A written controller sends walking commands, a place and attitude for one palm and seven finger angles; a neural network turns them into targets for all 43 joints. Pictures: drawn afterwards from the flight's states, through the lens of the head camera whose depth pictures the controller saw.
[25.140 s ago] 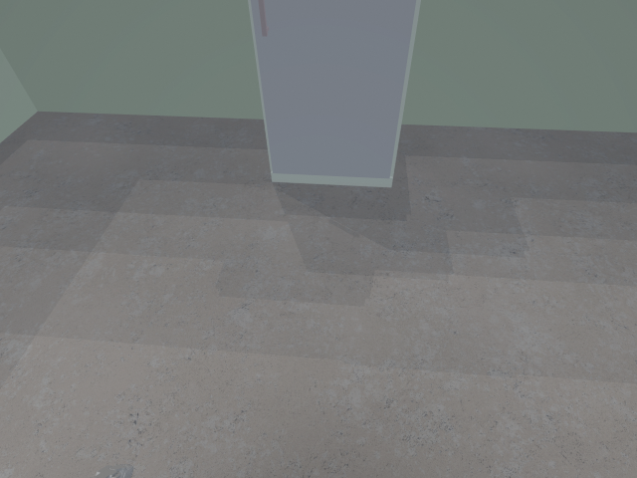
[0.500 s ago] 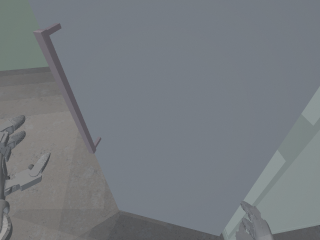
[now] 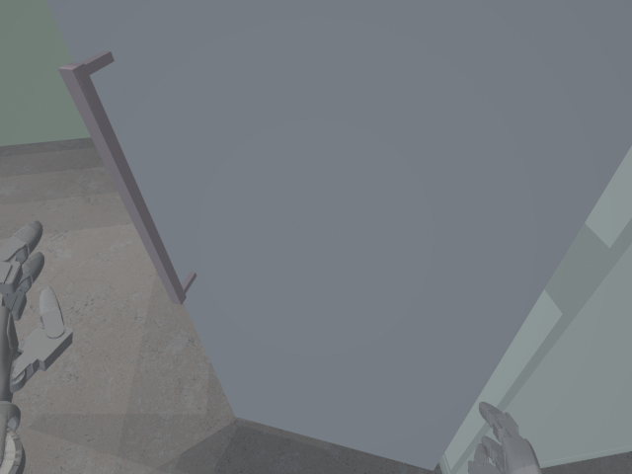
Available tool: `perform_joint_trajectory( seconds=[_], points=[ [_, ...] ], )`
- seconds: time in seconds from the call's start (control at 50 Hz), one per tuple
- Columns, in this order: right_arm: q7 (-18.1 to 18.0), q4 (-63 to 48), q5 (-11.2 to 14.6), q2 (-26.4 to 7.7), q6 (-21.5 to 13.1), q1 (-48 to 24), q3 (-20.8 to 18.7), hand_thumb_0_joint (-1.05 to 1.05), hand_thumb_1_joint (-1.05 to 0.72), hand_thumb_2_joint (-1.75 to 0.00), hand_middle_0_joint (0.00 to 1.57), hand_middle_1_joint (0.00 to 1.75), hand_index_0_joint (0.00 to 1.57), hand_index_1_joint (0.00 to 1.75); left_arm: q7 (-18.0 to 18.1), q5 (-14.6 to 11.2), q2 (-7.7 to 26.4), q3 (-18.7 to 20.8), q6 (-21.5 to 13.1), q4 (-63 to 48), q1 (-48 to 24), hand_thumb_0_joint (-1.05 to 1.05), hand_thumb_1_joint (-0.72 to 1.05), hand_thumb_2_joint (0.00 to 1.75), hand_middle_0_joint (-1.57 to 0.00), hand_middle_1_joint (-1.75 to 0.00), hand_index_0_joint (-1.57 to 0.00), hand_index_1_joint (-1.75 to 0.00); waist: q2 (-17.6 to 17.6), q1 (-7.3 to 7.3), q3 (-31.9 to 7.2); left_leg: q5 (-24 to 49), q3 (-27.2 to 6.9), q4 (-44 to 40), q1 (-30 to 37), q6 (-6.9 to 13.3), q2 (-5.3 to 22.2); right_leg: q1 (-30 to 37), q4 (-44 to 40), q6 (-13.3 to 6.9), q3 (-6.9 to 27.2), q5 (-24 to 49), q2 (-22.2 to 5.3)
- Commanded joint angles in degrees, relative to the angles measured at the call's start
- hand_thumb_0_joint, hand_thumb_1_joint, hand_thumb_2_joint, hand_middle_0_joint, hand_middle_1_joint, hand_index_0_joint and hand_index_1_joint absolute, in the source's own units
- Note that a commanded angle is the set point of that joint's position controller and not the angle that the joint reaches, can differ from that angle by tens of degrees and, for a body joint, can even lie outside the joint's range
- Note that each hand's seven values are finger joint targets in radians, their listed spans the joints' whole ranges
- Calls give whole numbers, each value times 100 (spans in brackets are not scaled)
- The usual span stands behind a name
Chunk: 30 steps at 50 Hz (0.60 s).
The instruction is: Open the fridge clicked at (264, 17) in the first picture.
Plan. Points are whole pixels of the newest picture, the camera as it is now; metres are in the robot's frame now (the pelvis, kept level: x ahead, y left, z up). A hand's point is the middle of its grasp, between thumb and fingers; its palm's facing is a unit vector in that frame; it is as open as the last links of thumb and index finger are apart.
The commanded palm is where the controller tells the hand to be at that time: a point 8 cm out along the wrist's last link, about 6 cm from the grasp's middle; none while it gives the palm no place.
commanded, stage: step back with the hand held close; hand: left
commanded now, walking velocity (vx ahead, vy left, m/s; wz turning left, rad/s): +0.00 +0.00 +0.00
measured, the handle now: (148, 204) +0.39 +0.28 +0.16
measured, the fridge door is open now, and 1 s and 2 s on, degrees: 67 67 67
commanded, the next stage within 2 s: stop stepping back and stand still in 1.62 s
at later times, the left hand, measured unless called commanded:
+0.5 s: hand (31, 356) +0.16 +0.30 +0.16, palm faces +0.37 -0.79 -0.49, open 7.4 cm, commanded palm +0.10 +0.33 +0.18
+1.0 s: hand out of the picture +0.11 +0.32 +0.17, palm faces +0.45 -0.77 -0.45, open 7.4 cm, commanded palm +0.04 +0.35 +0.18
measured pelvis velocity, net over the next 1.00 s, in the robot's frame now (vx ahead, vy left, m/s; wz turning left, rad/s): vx -0.09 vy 0.04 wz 0.04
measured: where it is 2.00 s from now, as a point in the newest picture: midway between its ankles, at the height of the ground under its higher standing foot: outside the picture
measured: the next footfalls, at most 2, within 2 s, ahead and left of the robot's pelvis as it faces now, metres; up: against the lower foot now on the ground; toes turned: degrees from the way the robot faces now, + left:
right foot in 1.06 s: -0.11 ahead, -0.09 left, +0.00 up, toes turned +1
right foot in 1.68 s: -0.22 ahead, -0.06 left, +0.00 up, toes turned -6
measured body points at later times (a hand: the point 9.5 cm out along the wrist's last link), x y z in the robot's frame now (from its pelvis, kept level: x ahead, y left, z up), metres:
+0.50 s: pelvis -0.04 +0.03 +0.00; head -0.01 +0.05 +0.44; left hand +0.14 +0.34 +0.18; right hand +0.13 -0.20 -0.08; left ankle +0.01 +0.12 -0.74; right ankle -0.05 -0.12 -0.74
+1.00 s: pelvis -0.09 +0.04 -0.01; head -0.07 +0.08 +0.44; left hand +0.08 +0.36 +0.20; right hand +0.08 -0.19 -0.07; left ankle +0.01 +0.12 -0.74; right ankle -0.12 -0.10 -0.72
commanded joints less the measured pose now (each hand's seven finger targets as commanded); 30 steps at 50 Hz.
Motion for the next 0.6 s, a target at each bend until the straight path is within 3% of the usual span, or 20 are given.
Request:
perform_joint_trajectory(
  seconds=[0.0,0.04,0.08,0.1,0.12,0.14,0.16,0.22,0.24,0.28,0.34,0.38,0.46,0.52,0.58],
  points=[
    [-36,-951,4,-572,-326,-791,-207,0,-90,-90,20,30,20,30,84,6,1134,742,-384,-1087,-548,0,90,90,-20,-30,-20,-30,-152,-19,-272,1245,-143,-253,787,252,145,-825,-538,-67,47,1734,-166],
    [-45,-943,0,-632,-314,-816,-221,0,-90,-90,20,30,20,30,72,15,1230,818,-393,-1059,-583,0,90,90,-20,-30,-20,-30,-227,-1,-271,1242,-122,-242,771,278,136,-816,-592,-62,55,1782,-176],
    [-8,-992,2,-582,-342,-847,-170,0,-90,-90,20,30,20,30,32,42,889,368,-412,-1289,-810,0,90,90,-20,-30,-20,-30,34,-43,-222,1159,-147,-256,780,264,113,-873,-567,-64,54,1661,-192],
    [-5,-1052,14,-633,-170,-831,-174,0,-90,-90,20,30,20,30,87,44,1568,1083,-661,-1530,-1544,0,90,90,-20,-30,-20,-30,-230,-235,502,860,-152,171,243,369,228,-1311,-1042,5,706,2312,-508],
    [5,-863,-38,-523,-45,-690,-157,0,-90,-90,20,30,20,30,39,104,1201,840,-666,-834,-881,0,90,90,-20,-30,-20,-30,-764,-314,400,893,-145,420,113,359,183,-1160,-990,4,704,2952,-696],
    [19,-969,-21,-580,55,-684,-212,0,-90,-90,20,30,20,30,21,143,1260,888,-697,-933,-854,0,90,90,-20,-30,-20,-30,-1021,-268,206,1140,-130,552,24,336,159,-886,-845,47,702,3786,-786],
    [36,-998,-9,-573,146,-656,-221,0,-90,-90,20,30,20,30,6,170,1132,786,-707,-853,-609,0,90,90,-20,-30,-20,-30,-1040,-302,-64,1407,-104,542,-9,331,182,-625,-629,28,593,4175,-844],
    [63,-1246,44,-562,344,-678,-235,0,-90,-90,20,30,20,30,21,131,1123,833,-778,-1246,-122,0,90,90,-20,-30,-20,-30,-433,-288,-518,1646,-169,215,167,344,282,-627,-366,25,497,3247,-774],
    [36,-1313,48,-595,371,-752,-236,0,-90,-90,20,30,20,30,60,131,1270,958,-796,-1542,-24,0,90,90,-20,-30,-20,-30,-100,-243,-633,1871,-226,101,288,360,366,-657,-308,23,431,2978,-699],
    [34,-1423,50,-580,438,-716,-223,0,-90,-90,20,30,20,30,91,97,1267,1019,-821,-1775,233,0,90,90,-20,-30,-20,-30,-33,-242,-789,2183,-400,-24,258,391,469,-613,-157,27,325,2598,-479],
    [-12,-1500,38,-623,400,-737,-219,0,-90,-90,20,30,20,30,153,74,1518,1266,-873,-2122,258,0,90,90,-20,-30,-20,-30,199,-209,-885,2076,-670,-309,129,429,641,-583,18,43,246,2049,-262],
    [-10,-1515,38,-647,345,-660,-228,0,-90,-90,20,30,20,30,159,52,1372,1207,-876,-2089,338,0,90,90,-20,-30,-20,-30,452,-237,-885,1663,-834,-552,-118,470,770,-515,218,61,176,1508,-94],
    [-13,-1482,33,-710,149,-575,-238,0,-90,-90,20,30,20,30,170,67,1296,1225,-924,-2013,400,0,90,90,-20,-30,-20,-30,712,-283,-659,87,-1125,-1000,-928,563,954,-292,467,68,129,854,60],
    [9,-1440,56,-742,35,-495,-252,0,-90,-90,20,30,20,30,158,102,1162,1169,-958,-1867,358,0,90,90,-20,-30,-20,-30,518,-322,-436,-1186,-1132,-1078,-1587,576,944,-96,429,67,166,789,62],
    [8,-1415,58,-722,-51,-496,-245,0,-90,-90,20,30,20,30,164,123,1151,1134,-991,-1855,289,0,90,90,-20,-30,-20,-30,296,-349,-392,-1795,-1129,-1067,-1770,528,839,-183,317,43,278,641,19]
  ],
)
